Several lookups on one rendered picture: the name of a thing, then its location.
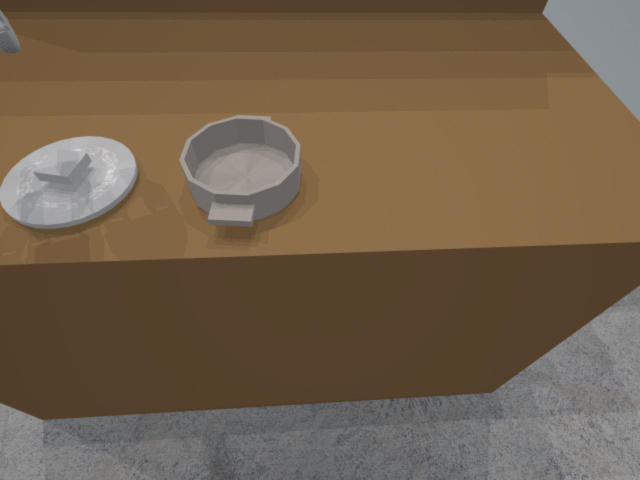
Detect pot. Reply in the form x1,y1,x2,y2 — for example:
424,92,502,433
179,115,301,227

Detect left robot hand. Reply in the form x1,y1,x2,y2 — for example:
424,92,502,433
0,10,20,53

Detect knob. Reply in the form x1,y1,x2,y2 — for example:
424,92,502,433
33,148,92,185

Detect table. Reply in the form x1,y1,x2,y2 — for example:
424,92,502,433
0,0,640,420

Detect lid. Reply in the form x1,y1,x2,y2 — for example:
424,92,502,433
0,136,138,229

